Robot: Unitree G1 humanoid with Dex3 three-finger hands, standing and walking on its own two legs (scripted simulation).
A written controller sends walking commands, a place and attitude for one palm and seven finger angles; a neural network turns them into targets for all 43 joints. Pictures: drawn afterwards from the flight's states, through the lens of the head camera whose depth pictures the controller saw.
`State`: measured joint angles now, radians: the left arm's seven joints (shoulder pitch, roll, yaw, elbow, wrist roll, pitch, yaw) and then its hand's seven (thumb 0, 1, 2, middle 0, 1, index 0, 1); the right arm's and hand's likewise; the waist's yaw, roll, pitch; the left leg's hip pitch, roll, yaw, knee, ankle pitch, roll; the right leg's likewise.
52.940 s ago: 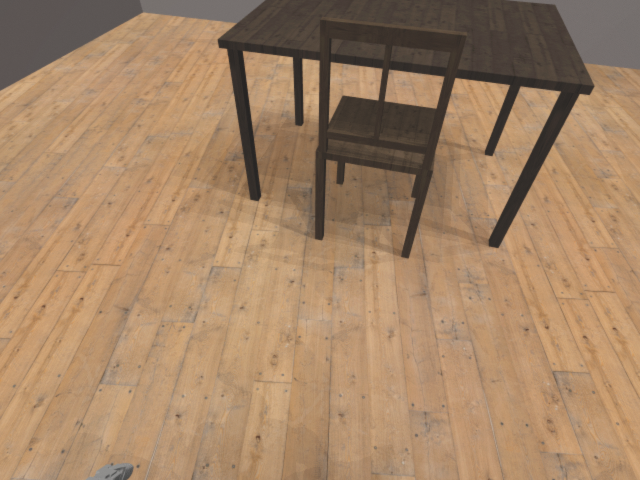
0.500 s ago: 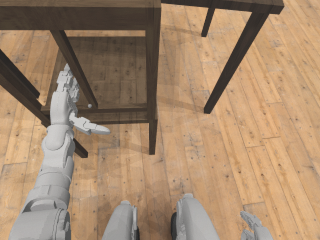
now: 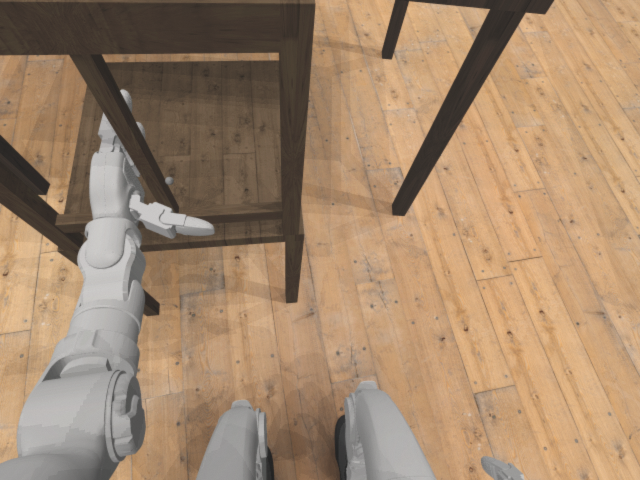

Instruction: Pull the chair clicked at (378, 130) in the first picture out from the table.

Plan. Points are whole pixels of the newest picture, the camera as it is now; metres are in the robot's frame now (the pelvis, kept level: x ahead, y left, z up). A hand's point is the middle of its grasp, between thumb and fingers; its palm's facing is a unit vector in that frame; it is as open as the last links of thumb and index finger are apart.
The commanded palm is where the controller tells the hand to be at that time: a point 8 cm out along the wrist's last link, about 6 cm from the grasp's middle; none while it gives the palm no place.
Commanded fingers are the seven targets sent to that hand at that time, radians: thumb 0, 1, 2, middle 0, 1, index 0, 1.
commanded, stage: push the fingers through the gap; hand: left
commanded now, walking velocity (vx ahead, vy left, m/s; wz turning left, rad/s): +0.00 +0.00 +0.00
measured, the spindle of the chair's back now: (140, 153) +0.50 +0.19 +0.04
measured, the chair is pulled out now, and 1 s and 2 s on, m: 0.17 0.17 0.22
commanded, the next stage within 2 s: hook a spindle and tug to test in 0.26 s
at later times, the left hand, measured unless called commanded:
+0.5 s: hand (170, 187) +0.46 +0.16 +0.03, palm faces +0.07 -1.00 -0.05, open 16.8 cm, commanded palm +0.43 +0.20 +0.03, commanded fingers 0.00 -0.50 0.30 -0.20 -0.52 -0.20 -0.52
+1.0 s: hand (163, 182) +0.47 +0.17 +0.03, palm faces +0.08 -1.00 -0.04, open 10.3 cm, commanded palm +0.44 +0.20 +0.03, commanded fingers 0.00 0.51 0.73 -0.50 -1.45 -0.50 -1.45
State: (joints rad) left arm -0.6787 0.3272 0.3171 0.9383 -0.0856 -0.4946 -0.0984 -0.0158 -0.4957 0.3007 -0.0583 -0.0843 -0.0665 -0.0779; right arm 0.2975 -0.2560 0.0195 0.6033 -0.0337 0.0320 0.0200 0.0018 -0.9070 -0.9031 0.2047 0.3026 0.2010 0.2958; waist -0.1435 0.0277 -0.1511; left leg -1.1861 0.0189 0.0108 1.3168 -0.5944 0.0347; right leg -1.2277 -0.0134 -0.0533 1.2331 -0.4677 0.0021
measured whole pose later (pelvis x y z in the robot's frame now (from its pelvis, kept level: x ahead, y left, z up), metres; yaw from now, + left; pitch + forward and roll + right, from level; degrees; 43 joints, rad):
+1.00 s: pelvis +0.00 -0.01 +0.00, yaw +1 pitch +26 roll -3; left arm -0.68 0.33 0.29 0.95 -0.11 -0.51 -0.09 -0.01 0.00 0.51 -0.44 -1.30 -0.40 -1.29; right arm 0.29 -0.26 0.01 0.61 -0.03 0.06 0.02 0.00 -0.91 -0.90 0.20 0.30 0.20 0.30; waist -0.12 0.03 -0.15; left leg -1.18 0.02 -0.01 1.30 -0.59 0.02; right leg -1.21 -0.01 -0.07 1.23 -0.47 -0.01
